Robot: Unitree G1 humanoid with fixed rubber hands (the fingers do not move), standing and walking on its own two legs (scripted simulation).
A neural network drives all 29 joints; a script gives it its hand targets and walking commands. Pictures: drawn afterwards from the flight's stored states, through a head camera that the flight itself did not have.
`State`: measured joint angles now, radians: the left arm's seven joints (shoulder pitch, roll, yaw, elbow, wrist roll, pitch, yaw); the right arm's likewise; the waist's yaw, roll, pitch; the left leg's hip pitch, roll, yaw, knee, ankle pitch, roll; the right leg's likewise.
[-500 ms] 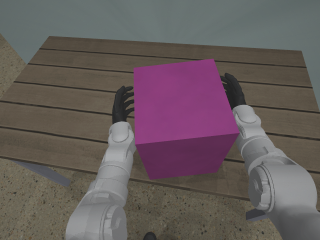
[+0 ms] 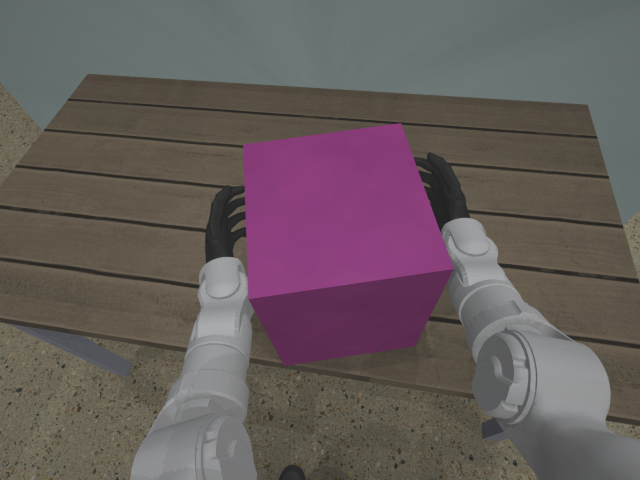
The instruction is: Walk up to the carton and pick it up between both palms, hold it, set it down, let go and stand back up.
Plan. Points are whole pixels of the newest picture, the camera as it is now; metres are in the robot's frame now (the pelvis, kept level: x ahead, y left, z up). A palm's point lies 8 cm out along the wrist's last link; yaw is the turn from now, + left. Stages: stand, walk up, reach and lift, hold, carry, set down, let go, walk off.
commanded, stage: reach and lift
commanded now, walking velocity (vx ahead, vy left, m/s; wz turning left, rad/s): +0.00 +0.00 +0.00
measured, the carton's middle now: (337, 255) +0.41 +0.07 -0.01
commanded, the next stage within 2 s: none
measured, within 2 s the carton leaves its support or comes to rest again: leaves its support in 1.36 s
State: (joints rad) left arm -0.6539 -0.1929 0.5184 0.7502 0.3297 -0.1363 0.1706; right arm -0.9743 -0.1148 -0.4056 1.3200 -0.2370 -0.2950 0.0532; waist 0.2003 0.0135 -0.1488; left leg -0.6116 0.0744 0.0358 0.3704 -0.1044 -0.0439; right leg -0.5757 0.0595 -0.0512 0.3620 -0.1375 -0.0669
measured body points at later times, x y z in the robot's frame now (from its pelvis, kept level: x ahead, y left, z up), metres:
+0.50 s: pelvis +0.01 +0.00 +0.00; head +0.11 +0.00 +0.44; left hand +0.38 +0.21 +0.03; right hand +0.48 -0.06 +0.04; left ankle +0.02 +0.14 -0.74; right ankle +0.00 -0.08 -0.74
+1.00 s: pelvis +0.00 +0.00 +0.00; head +0.10 +0.00 +0.44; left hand +0.37 +0.21 +0.03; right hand +0.47 -0.06 +0.04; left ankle +0.02 +0.14 -0.74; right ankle +0.00 -0.08 -0.74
